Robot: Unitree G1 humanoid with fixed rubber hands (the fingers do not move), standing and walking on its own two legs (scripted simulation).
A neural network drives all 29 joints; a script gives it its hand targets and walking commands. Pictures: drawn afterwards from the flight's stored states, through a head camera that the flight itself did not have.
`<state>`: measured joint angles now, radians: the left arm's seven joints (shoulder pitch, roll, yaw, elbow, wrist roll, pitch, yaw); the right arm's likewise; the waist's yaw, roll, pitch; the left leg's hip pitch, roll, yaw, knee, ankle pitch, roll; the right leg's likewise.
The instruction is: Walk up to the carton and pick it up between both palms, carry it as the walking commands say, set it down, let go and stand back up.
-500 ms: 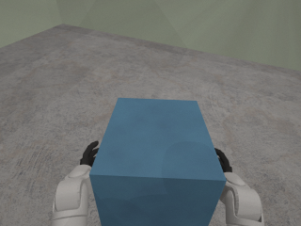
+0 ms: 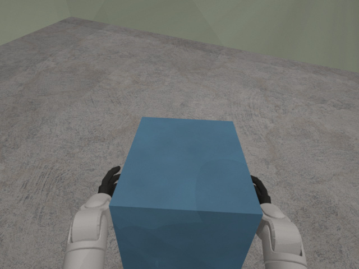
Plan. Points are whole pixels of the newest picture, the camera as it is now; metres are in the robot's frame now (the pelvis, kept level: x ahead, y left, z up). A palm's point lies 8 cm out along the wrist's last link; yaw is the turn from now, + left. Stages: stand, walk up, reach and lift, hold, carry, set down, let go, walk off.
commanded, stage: hold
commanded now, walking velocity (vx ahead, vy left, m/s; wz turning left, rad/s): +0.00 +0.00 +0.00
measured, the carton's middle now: (183, 195) +0.31 +0.00 -0.03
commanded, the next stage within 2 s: set down in 0.26 s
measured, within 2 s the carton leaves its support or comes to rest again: neither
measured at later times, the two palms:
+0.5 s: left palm (108, 186) +0.30 +0.18 +0.02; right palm (256, 200) +0.28 -0.16 +0.02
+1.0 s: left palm (113, 191) +0.33 +0.19 -0.06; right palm (242, 204) +0.31 -0.15 -0.06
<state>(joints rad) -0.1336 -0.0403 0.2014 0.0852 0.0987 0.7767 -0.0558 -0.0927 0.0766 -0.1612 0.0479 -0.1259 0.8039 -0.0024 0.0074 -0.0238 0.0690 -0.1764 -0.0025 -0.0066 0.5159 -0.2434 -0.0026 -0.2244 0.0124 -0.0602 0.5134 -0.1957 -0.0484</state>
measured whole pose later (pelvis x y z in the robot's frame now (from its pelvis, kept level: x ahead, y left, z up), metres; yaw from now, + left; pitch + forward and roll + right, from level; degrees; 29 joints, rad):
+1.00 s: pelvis +0.02 +0.04 -0.01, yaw +1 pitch +5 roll -1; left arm -0.32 -0.07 0.29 0.43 0.12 0.34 -0.05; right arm -0.27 0.09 -0.33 0.32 -0.21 0.41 0.07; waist -0.05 0.02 0.16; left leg -0.44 -0.06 -0.04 0.67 -0.31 0.05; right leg -0.46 0.01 0.01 0.62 -0.25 0.01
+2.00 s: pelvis -0.03 +0.02 -0.14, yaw +1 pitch +33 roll +0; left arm -0.79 0.06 0.36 0.58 0.06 0.28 -0.04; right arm -0.71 -0.02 -0.33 0.43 -0.08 0.36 -0.07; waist -0.01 0.02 0.03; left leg -1.40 -0.09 -0.05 1.31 -0.47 0.00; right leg -1.44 0.06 0.04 1.27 -0.40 0.00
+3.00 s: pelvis -0.08 +0.01 -0.27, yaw +1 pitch +31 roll +1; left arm -1.36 0.25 0.31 0.54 -0.02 0.48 0.03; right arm -1.28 -0.20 -0.37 0.39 0.02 0.56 -0.13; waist -0.03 -0.02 0.53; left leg -1.81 -0.12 -0.03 1.82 -0.56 -0.03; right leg -1.86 0.12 0.05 1.79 -0.47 0.02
